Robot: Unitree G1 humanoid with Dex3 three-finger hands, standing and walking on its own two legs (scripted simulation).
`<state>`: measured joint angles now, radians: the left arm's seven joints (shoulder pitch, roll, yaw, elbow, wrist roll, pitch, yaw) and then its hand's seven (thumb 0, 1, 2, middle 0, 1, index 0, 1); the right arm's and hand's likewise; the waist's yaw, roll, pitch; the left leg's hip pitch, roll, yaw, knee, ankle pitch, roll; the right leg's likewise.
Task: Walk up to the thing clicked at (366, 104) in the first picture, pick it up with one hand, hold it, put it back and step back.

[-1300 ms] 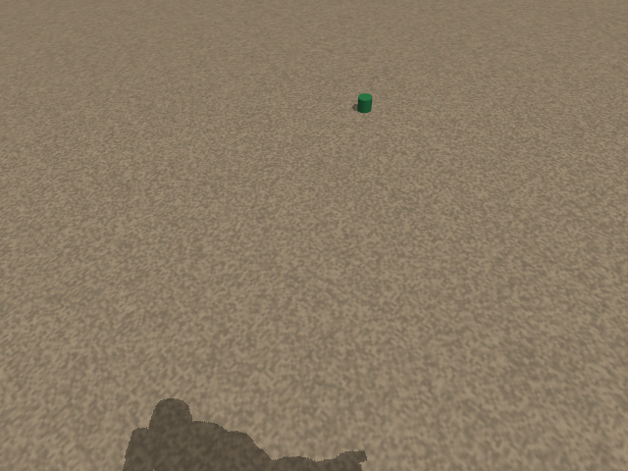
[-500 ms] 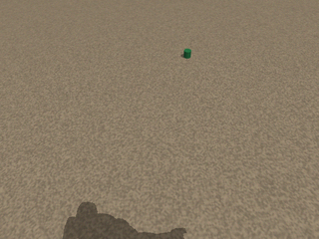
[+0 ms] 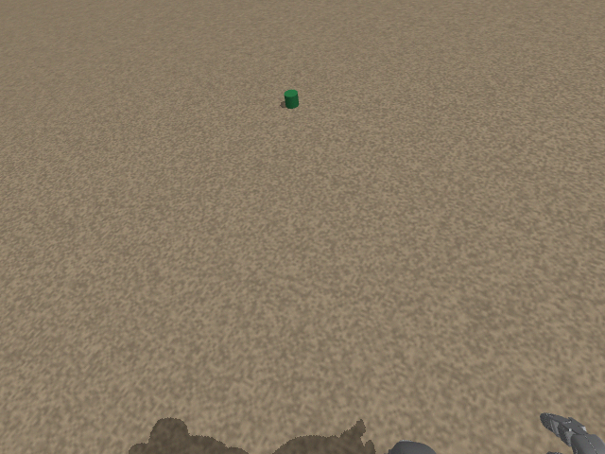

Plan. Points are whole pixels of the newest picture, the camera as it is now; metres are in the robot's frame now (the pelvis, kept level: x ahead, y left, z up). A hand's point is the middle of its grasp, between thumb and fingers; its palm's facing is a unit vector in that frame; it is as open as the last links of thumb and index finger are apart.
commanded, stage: walk up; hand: left
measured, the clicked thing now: (291, 99) +2.03 +0.20 -0.74
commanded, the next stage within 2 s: none
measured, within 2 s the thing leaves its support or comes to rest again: neither
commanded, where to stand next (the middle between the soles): +1.75 +0.55 m, yaw -83 degrees
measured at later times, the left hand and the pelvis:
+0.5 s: hand (193, 350) +0.30 +0.24 -0.13, palm faces -0.29 -0.84 -0.45, open 7.4 cm; pelvis +0.26 -0.04 -0.01, yaw -21 degrees
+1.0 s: hand (263, 122) +0.91 +0.16 -0.11, palm faces -0.57 -0.59 -0.57, open 7.4 cm; pelvis +0.61 -0.01 -0.02, yaw -36 degrees
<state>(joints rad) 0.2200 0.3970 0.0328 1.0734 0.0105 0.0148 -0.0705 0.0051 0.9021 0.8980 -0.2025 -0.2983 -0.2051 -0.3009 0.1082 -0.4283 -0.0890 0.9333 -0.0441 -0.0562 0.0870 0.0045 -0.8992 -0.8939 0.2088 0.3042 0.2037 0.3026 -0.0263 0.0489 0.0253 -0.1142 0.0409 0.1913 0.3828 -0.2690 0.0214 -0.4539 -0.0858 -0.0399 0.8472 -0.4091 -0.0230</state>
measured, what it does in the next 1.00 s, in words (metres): walks ahead, turning right: right foot, then left foot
